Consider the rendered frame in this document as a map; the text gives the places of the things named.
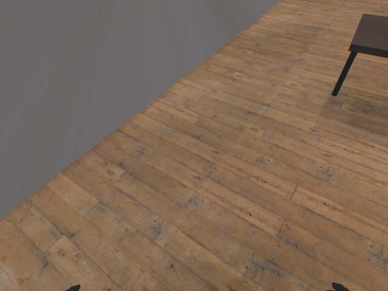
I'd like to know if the table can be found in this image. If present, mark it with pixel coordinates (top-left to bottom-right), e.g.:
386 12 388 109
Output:
332 13 388 96

